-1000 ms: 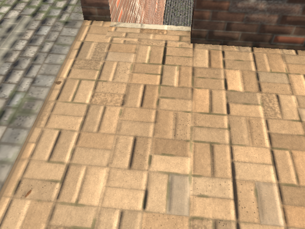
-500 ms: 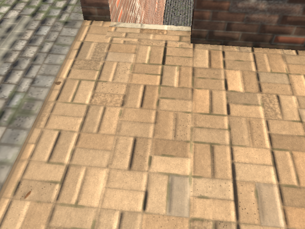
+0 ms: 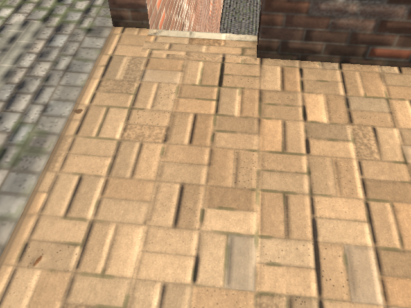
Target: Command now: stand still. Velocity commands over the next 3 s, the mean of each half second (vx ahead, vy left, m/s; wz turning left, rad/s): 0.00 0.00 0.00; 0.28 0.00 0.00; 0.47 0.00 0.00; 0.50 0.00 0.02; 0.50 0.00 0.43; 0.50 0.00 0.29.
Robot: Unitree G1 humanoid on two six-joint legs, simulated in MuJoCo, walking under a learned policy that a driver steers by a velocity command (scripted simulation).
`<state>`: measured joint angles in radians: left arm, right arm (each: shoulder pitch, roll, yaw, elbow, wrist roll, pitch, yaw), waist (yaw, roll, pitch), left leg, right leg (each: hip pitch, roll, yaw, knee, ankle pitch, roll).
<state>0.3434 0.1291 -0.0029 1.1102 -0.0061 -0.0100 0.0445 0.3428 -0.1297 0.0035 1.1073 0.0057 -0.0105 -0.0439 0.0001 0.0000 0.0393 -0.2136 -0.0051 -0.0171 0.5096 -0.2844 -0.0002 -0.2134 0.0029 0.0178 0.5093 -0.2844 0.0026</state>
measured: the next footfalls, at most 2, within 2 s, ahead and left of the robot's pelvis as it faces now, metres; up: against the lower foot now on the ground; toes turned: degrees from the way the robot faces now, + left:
left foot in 1.28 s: +0.47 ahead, +0.07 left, +0.00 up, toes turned +1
right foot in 1.84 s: +0.76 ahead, -0.17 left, +0.00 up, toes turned -3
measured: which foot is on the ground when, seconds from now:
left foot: down 0.00-0.88, up 0.90-1.00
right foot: down 0.00-1.00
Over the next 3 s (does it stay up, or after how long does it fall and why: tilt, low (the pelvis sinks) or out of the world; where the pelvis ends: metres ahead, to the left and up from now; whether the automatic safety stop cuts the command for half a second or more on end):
stays up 1.23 0.03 -0.01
